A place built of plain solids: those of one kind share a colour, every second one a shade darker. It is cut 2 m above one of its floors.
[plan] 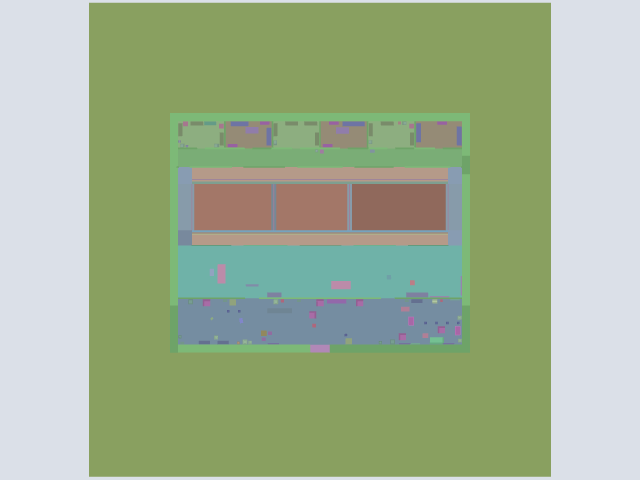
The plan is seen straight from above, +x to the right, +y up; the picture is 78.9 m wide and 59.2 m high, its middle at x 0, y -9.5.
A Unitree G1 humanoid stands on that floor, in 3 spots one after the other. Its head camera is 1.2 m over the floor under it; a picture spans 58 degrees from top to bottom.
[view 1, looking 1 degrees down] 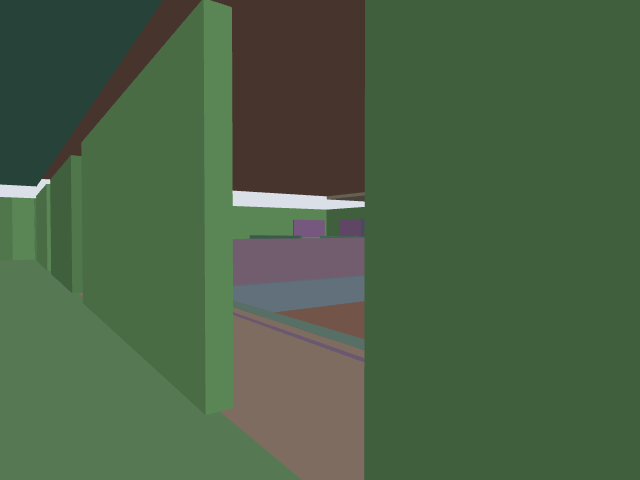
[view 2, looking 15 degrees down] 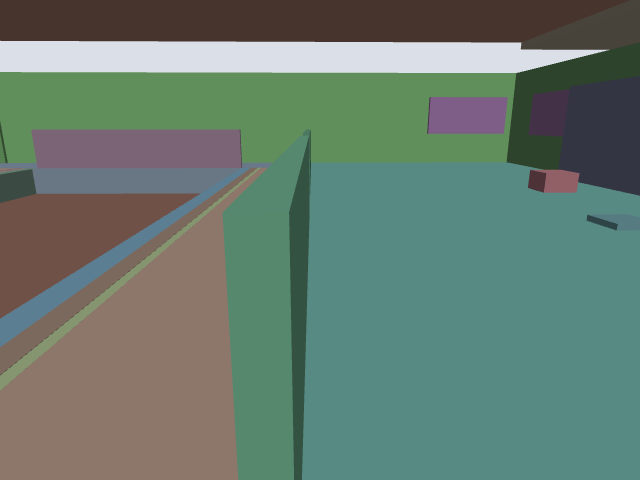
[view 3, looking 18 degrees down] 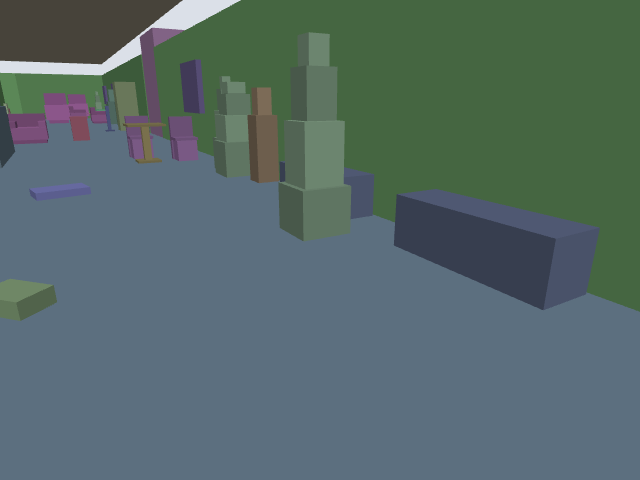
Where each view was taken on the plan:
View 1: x -5.50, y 0.65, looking -36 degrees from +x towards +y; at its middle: rail_baulk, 11.24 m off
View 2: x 3.38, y -10.29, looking -1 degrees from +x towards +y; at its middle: floor_yard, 4.64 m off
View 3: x -16.30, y -19.59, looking -30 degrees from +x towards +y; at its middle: floor_lobby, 3.88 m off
